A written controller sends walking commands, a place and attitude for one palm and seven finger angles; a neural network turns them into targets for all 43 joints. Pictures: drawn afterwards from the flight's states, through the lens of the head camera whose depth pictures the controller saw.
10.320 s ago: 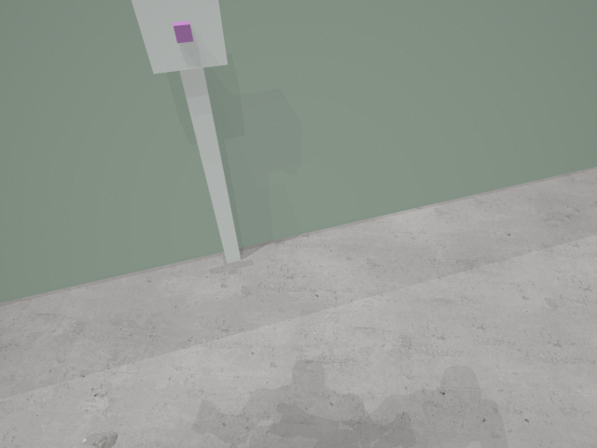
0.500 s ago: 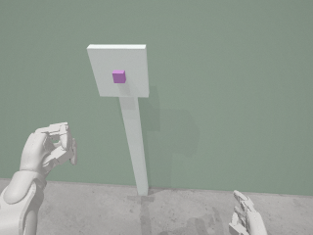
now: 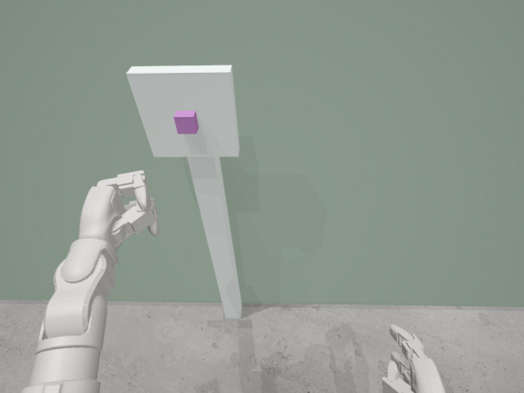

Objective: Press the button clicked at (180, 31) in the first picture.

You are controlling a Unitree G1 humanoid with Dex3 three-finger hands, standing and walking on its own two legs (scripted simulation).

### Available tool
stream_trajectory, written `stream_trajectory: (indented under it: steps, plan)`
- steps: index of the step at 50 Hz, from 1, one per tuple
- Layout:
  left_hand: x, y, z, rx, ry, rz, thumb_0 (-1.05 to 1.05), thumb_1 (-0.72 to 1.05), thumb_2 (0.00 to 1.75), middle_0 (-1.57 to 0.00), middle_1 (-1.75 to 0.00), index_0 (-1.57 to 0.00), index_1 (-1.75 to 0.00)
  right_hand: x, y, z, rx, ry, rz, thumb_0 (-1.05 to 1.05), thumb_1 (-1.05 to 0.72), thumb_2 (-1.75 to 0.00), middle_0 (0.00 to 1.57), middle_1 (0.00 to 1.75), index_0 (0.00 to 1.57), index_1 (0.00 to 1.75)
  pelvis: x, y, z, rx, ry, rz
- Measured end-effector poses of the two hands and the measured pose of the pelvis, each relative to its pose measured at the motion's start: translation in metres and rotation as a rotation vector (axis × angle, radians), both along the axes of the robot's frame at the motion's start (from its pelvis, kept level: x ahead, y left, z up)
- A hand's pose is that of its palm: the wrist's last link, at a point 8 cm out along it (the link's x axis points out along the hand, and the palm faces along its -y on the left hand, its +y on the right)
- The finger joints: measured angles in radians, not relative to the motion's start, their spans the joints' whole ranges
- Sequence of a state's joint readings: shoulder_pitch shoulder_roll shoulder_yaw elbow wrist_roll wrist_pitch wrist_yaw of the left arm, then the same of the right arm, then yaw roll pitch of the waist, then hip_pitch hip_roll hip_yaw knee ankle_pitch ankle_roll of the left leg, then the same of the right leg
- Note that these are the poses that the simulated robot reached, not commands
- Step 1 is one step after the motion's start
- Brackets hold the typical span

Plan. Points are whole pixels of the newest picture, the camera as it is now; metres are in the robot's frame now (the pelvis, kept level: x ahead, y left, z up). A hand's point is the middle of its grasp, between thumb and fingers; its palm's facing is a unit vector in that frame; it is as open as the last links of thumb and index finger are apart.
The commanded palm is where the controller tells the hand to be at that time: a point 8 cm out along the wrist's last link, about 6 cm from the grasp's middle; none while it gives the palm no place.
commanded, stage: aim a knuckle at the button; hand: left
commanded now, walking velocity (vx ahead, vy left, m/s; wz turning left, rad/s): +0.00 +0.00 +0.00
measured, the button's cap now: (187, 121) +0.54 +0.19 +0.16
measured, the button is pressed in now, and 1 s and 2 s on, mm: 0 0 0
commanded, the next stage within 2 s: press the button with the knuckle in 1.42 s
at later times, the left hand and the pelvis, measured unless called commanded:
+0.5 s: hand (182, 180) +0.39 +0.17 +0.14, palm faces +0.09 -1.00 -0.03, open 3.1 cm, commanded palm +0.37 +0.22 +0.14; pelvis +0.00 +0.00 +0.00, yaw +0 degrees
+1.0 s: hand (200, 166) +0.45 +0.15 +0.13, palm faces +0.10 -1.00 -0.02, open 3.1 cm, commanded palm +0.41 +0.21 +0.13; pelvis +0.00 +0.00 -0.01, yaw -2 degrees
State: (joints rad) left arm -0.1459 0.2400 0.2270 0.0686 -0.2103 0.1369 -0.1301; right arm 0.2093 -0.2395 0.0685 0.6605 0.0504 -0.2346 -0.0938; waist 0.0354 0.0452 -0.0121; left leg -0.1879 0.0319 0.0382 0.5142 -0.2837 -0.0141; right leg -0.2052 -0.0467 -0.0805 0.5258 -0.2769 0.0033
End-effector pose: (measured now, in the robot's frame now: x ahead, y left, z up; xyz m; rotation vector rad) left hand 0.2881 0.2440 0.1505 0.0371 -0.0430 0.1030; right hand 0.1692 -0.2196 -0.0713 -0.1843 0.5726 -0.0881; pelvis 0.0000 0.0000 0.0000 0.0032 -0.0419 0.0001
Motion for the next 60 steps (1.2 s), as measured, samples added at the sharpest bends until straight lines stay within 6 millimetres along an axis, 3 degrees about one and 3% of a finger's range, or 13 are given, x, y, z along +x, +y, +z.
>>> stream_trajectory:
  steps: [23, 40, 45, 50, 60]
  plan:
    - [0.072, -0.020, -0.006, -0.011, 0.040, -0.003, 0.02, 0.90, 0.90, -1.30, -1.50, -1.30, -1.50, -0.030, -0.022, -0.021, -0.020, 0.173, -0.082, 0.01, -0.90, -0.90, 0.20, 0.30, 0.21, 0.30, 0.002, -0.004, -0.001, -0.001, 0.046, -0.003]
    - [0.130, -0.040, -0.012, -0.008, 0.041, -0.005, 0.02, 0.90, 0.90, -1.30, -1.50, -1.30, -1.50, -0.098, -0.038, -0.043, -0.024, 0.374, -0.171, 0.01, -0.90, -0.90, 0.20, 0.30, 0.20, 0.30, 0.000, -0.003, -0.005, 0.001, 0.111, -0.022]
    - [0.135, -0.043, -0.015, -0.016, 0.028, -0.014, 0.02, 0.90, 0.90, -1.30, -1.50, -1.30, -1.50, -0.118, -0.039, -0.047, -0.015, 0.426, -0.198, 0.01, -0.90, -0.90, 0.20, 0.30, 0.20, 0.30, 0.001, -0.002, -0.005, 0.002, 0.126, -0.033]
    - [0.133, -0.039, -0.022, -0.017, 0.040, -0.005, 0.02, 0.90, 0.90, -1.30, -1.50, -1.30, -1.50, -0.125, -0.039, -0.047, -0.010, 0.443, -0.214, 0.01, -0.90, -0.90, 0.20, 0.30, 0.20, 0.30, 0.002, -0.001, -0.005, 0.002, 0.127, -0.040]
    - [0.127, -0.029, -0.017, -0.018, 0.011, -0.005, 0.02, 0.90, 0.90, -1.30, -1.50, -1.30, -1.50, -0.103, -0.034, -0.043, -0.016, 0.397, -0.187, 0.01, -0.90, -0.90, 0.20, 0.30, 0.20, 0.30, 0.003, 0.002, -0.005, -0.004, 0.123, -0.031]
